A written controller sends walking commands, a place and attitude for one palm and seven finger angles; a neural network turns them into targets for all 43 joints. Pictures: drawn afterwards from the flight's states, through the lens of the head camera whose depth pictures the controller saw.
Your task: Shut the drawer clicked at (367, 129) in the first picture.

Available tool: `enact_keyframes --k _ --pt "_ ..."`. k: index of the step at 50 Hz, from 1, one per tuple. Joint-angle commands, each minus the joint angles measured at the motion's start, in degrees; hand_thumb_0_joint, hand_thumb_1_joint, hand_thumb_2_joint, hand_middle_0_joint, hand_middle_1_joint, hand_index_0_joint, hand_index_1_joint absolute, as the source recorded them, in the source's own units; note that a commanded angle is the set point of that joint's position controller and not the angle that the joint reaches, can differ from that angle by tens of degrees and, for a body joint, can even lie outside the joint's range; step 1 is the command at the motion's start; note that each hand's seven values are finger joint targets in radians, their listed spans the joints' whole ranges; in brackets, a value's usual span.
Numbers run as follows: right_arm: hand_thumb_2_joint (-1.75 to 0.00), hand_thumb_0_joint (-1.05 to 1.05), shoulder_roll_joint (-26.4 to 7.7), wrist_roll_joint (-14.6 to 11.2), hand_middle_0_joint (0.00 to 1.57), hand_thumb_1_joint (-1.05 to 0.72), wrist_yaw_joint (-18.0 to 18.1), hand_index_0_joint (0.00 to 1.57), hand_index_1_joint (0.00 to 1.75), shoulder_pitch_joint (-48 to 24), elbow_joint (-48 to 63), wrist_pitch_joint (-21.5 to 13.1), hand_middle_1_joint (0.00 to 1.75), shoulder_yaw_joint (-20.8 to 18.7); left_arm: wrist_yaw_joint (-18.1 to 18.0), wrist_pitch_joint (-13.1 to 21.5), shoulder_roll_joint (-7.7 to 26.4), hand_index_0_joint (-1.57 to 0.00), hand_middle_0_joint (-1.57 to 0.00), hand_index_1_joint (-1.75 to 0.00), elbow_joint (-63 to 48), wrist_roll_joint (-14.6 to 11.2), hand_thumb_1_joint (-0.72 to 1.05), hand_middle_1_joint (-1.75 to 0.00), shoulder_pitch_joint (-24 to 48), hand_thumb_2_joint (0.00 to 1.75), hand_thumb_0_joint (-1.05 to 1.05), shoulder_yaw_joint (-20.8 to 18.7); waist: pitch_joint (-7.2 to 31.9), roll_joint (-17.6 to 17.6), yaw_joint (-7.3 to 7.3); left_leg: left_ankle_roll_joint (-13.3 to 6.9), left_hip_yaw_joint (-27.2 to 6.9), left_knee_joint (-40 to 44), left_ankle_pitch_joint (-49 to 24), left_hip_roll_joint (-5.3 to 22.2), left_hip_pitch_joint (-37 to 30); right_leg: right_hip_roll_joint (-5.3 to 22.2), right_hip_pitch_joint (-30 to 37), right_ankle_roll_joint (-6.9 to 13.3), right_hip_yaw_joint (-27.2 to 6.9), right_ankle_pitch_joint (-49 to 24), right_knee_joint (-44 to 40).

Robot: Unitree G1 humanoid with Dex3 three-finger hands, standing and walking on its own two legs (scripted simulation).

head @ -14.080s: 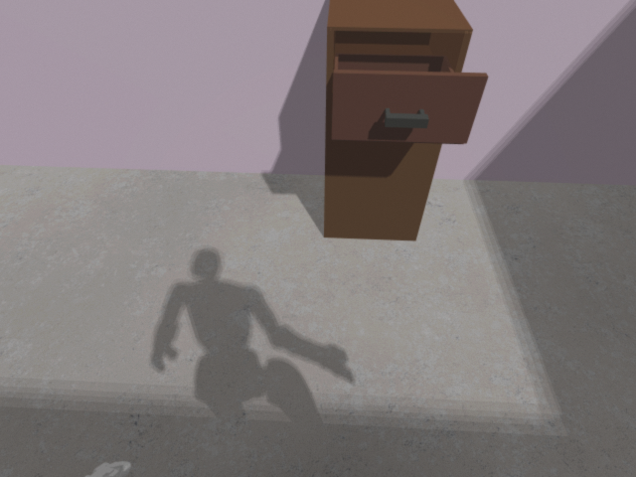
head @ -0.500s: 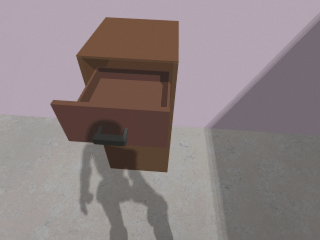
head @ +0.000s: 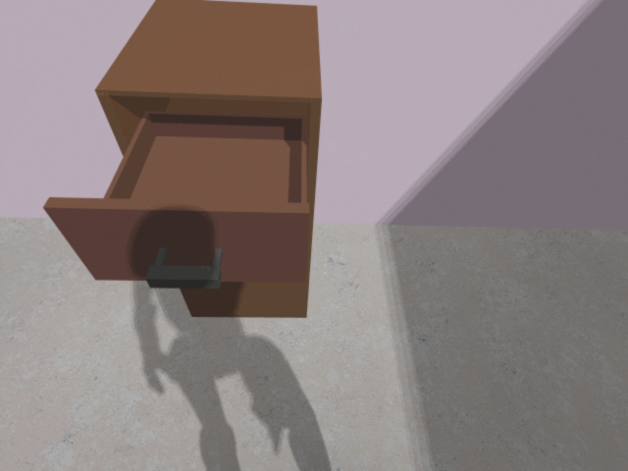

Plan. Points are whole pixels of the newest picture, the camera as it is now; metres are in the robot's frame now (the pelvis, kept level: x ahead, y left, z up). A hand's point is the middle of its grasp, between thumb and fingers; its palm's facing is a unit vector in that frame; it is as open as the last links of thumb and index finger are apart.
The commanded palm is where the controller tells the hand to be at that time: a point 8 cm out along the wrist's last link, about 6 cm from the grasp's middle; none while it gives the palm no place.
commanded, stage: come to a stop and stand still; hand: left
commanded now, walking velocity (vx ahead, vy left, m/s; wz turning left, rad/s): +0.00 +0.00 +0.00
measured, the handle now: (187, 265) +0.40 +0.20 -0.01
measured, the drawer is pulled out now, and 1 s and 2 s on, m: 0.28 0.28 0.28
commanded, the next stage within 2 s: look again from close up in 0.80 s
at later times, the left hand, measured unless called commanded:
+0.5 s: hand out of the picture +0.00 +0.16 -0.18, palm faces +0.10 -0.97 -0.22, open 7.3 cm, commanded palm none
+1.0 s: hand out of the picture -0.05 +0.12 -0.18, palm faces +0.03 -0.99 -0.15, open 7.3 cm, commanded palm none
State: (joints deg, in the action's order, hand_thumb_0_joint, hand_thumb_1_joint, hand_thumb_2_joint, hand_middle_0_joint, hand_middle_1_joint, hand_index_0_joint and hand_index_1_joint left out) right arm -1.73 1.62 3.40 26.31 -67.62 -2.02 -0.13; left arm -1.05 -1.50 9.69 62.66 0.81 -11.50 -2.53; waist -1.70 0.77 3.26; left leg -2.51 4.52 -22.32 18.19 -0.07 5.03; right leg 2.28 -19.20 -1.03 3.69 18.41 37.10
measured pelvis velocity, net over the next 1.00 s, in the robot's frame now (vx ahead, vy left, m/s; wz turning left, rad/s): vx -0.01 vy -0.02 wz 0.02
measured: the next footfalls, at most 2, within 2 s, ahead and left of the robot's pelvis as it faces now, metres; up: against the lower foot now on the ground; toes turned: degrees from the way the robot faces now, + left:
right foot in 0.04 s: +0.05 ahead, -0.13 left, +0.00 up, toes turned -5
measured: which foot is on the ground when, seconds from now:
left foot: down 0.00-1.00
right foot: up 0.00-0.02, down 0.04-1.00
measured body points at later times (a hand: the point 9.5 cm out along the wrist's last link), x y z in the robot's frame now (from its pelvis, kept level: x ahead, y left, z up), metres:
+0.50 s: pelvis -0.01 -0.02 -0.01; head +0.01 -0.02 +0.44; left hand +0.00 +0.21 -0.17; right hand +0.03 -0.26 -0.16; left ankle -0.07 +0.08 -0.74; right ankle +0.01 -0.13 -0.74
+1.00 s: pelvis -0.01 -0.02 +0.00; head +0.01 -0.03 +0.44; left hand -0.05 +0.17 -0.16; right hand -0.05 -0.21 -0.17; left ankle -0.07 +0.08 -0.74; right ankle +0.01 -0.13 -0.74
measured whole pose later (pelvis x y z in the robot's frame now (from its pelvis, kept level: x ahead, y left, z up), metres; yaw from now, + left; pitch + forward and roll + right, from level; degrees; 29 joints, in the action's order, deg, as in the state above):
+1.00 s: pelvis -0.01 -0.02 +0.00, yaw +1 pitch -1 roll +0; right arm -5.5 0.5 1.9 20.2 -64.0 -1.8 0.5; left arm -2.7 2.5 4.6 66.8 0.7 -18.4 1.4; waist -3.3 -1.3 0.7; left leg -0.7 5.1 -26.4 19.0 1.1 6.7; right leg 1.5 -14.3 0.8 5.6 11.8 26.9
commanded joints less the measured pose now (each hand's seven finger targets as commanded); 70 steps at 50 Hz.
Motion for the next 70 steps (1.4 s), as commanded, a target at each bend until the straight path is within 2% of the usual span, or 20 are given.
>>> enact_keyframes --k 1,3,4,6,11,15,18,20,22,25,32,41,44,45,46,47,49,55,61,70 --pt "-0.9 0.0 -7.8 -1.1 0.2 -0.9 0.4 0.2 0.3 4.8 0.5 0.0 0.3 -1.7 -0.8 2.3 2.2 -0.2 -0.2 -0.3 -0.7 -0.4 0.9 -0.3 -6.5 0.9 0.0 0.2 1.3 -4.3 -3.72 -0.2 -7.5 -4.6 -31.4 9.4 5.3 2.9 14.8 1.1 -2.5 -20.5 -16.6" --pt "-0.9 0.0 -5.1 -1.7 0.2 -0.9 -0.1 0.2 0.3 3.8 1.5 0.0 0.3 -1.2 -1.5 3.2 5.0 -0.2 -0.2 -0.3 1.6 -0.6 0.9 -0.3 -9.7 0.9 0.0 0.0 2.5 5.1 -3.71 3.5 -3.2 -3.7 -3.2 4.2 14.9 14.3 22.8 6.6 -11.3 -41.1 -12.4" --pt "-0.9 0.0 -5.2 -1.6 0.2 -0.9 -0.2 0.2 0.3 3.5 1.4 0.3 0.3 -1.5 -1.5 3.0 5.6 -0.2 -0.2 -0.3 1.2 -0.7 0.9 -0.3 -8.5 0.9 0.0 0.3 0.2 3.2 -3.3 3.4 -3.9 -1.8 -1.6 3.6 12.7 15.0 18.4 7.5 -9.8 -42.1 -12.3" --pt "-0.9 0.0 -5.8 -1.3 0.2 -0.9 -0.2 0.2 0.3 3.7 0.8 1.3 0.3 -1.7 -2.0 3.1 4.2 -0.2 -0.2 -0.3 0.4 -0.7 0.9 -0.3 -6.3 0.9 0.0 0.2 1.2 8.7 -2.88 3.7 -3.2 -1.1 -7.0 4.7 7.8 11.2 14.7 6.7 -8.2 -42.3 -11.7" --pt "-0.9 0.0 -8.0 -1.2 0.2 -0.9 0.0 0.2 0.3 0.6 1.9 2.2 0.3 -2.5 -2.8 2.3 4.8 -0.2 -0.2 -0.3 -1.0 -0.5 0.9 -0.3 -5.2 0.9 0.0 -0.3 1.8 -0.3 -3.47 3.8 -3.5 -2.7 -23.8 5.8 3.7 9.5 13.1 5.2 -6.8 -44.7 -7.9" --pt "-0.9 0.0 -8.9 -1.1 0.2 -0.9 -0.3 0.2 0.3 -2.4 4.2 3.4 0.3 -3.2 -2.8 2.0 7.1 -0.2 -0.2 -0.3 -1.2 -0.1 0.9 -0.3 -4.9 0.9 0.0 -1.2 3.2 3.3 -3.65 4.3 -2.4 -7.4 -12.2 4.0 5.8 13.1 13.8 7.5 -10.3 -44.2 -10.6" --pt "-0.9 0.0 -8.9 -1.1 0.2 -0.9 -0.7 0.2 0.3 -5.1 5.8 4.0 0.3 -3.3 -2.7 1.7 7.8 -0.2 -0.2 -0.3 -1.7 0.2 0.9 -0.3 -3.0 0.9 0.0 -1.5 1.1 5.9 -3.59 4.3 -2.4 -7.8 1.2 3.3 7.6 15.5 10.9 9.6 -13.1 -35.0 -14.4" --pt "-0.9 0.0 -9.3 -1.1 0.2 -0.9 -1.0 0.2 0.3 -5.3 5.7 4.0 0.3 -3.2 -2.4 1.5 7.8 -0.2 -0.2 -0.3 -2.1 0.3 0.9 -0.3 -1.0 0.9 0.0 -1.3 0.0 5.3 -2.7 3.9 -2.6 -4.4 -1.0 3.8 3.6 14.1 5.0 8.4 -12.2 -22.5 -16.4" --pt "-0.9 0.0 -10.0 -0.8 0.2 -0.9 -1.2 0.2 0.3 -4.2 5.4 3.2 0.3 -3.0 -1.9 1.4 6.0 -0.2 -0.2 -0.3 -2.8 0.1 0.9 -0.3 0.4 0.9 0.0 -0.8 0.6 1.4 -2.11 2.5 -4.2 -0.4 -7.5 5.3 -1.5 8.7 0.9 5.2 -8.0 -11.9 -15.4" --pt "-0.9 0.0 -12.1 -0.8 0.2 -0.9 -1.3 0.2 0.3 -8.3 5.6 1.7 0.3 -2.3 -1.2 1.1 3.2 -0.2 -0.2 -0.3 -1.4 0.2 0.9 -0.3 -1.6 0.9 0.0 0.4 -0.6 -6.4 -4.09 0.0 -9.3 6.7 -7.9 9.4 4.8 3.2 6.9 1.4 -2.4 -8.4 -12.7" --pt "-0.9 0.0 -11.8 -0.9 0.2 -0.9 -1.1 0.2 0.3 -6.9 4.2 1.0 0.3 -1.7 -0.7 1.7 2.2 -0.2 -0.2 -0.3 2.0 0.1 0.9 -0.3 -6.5 0.9 0.0 1.7 -6.4 -3.8 -4.07 0.6 -8.5 11.0 2.1 8.6 7.1 3.0 7.7 1.3 -2.5 -8.1 -15.4" --pt "-0.9 0.0 -9.2 -1.5 0.2 -0.9 -0.5 0.2 0.3 -2.1 1.7 0.4 0.3 -0.7 -1.3 2.4 0.9 -0.2 -0.2 -0.3 3.7 -0.4 0.9 -0.3 -10.8 0.9 0.0 2.3 -5.5 -0.3 -3.82 1.1 -5.4 8.3 -9.2 7.2 3.5 4.1 8.9 1.6 -3.7 -13.3 -17.7" --pt "-0.9 0.0 -8.5 -1.5 0.2 -0.9 -0.4 0.2 0.3 -1.2 1.3 0.1 0.3 -0.6 -1.5 2.7 0.6 -0.2 -0.2 -0.3 3.9 -0.4 0.9 -0.3 -11.5 0.9 0.0 2.1 -3.5 -0.4 -3.77 1.2 -4.9 7.4 -11.3 7.0 2.7 4.4 10.0 2.0 -4.0 -15.4 -17.4" --pt "-0.9 0.0 -11.5 -1.7 0.2 -0.9 -1.6 0.2 0.3 -8.4 5.5 -0.9 0.3 -0.1 -3.6 4.6 2.9 -0.2 -0.2 -0.3 5.3 0.4 0.9 -0.3 -13.7 0.9 0.0 2.6 -4.8 1.3 -5.51 2.3 -2.3 -4.7 -20.0 8.0 9.1 6.9 9.5 2.6 -5.6 -35.4 -12.2" --pt "-0.9 0.0 -10.1 -1.7 0.2 -0.9 -1.4 0.2 0.3 -6.1 7.5 -0.6 0.3 0.1 -3.2 5.1 4.6 -0.2 -0.2 -0.3 4.7 0.1 0.9 -0.3 -14.0 0.9 0.0 2.2 -0.8 -0.5 -2.84 3.0 -1.6 -4.4 -21.5 5.1 7.6 8.2 14.0 3.2 -5.1 -51.7 -10.0" --pt "-0.9 0.0 -8.0 -1.2 0.2 -0.9 -1.1 0.2 0.3 -0.5 6.5 -0.7 0.3 -0.2 -2.9 4.9 3.9 -0.2 -0.2 -0.3 3.2 -0.1 0.9 -0.3 -14.3 0.9 0.0 2.0 5.8 -2.0 -2.12 2.4 -2.4 -2.2 -11.5 4.2 6.3 8.8 18.0 4.0 -6.1 -47.9 -7.8" --pt "-0.9 0.0 -8.1 -1.3 0.2 -0.9 -0.9 0.2 0.3 0.5 5.3 -0.7 0.3 0.0 -2.5 4.5 2.7 -0.2 -0.2 -0.3 2.7 -0.4 0.9 -0.3 -12.2 0.9 0.0 2.7 10.5 -1.6 -1.82 2.0 -3.5 -2.7 -12.0 5.3 5.1 7.5 18.4 4.4 -5.2 -37.2 -7.8" --pt "-0.9 0.0 -8.8 -1.0 0.2 -0.9 -1.3 0.2 0.3 -0.7 5.4 0.2 0.3 0.4 -1.6 3.2 0.7 -0.2 -0.2 -0.3 1.8 -0.2 0.9 -0.3 -9.7 0.9 0.0 3.1 -6.7 -0.1 -2.71 1.0 -5.2 1.9 -6.7 5.9 12.0 4.3 7.4 3.7 -4.5 -12.1 -12.0" --pt "-0.9 0.0 -9.3 -0.9 0.2 -0.9 -1.6 0.2 0.3 -0.8 5.4 0.5 0.3 0.5 -1.4 2.8 1.8 -0.2 -0.2 -0.3 0.8 -0.2 0.9 -0.3 -9.9 0.9 0.0 3.0 -9.6 -1.1 -2.96 0.8 -6.0 4.8 -1.4 5.6 13.4 3.7 5.8 3.5 -5.0 -6.5 -14.0" --pt "-0.9 0.0 -10.1 -0.8 0.2 -0.9 -1.9 0.2 0.3 -1.4 5.4 0.5 0.3 0.4 -1.2 2.9 2.3 -0.2 -0.2 -0.3 -0.5 -0.2 0.9 -0.3 -10.2 0.9 0.0 2.5 -5.6 0.2 -3.06 0.6 -5.6 5.2 0.9 5.0 12.0 4.2 7.4 3.2 -5.9 -4.1 -15.9"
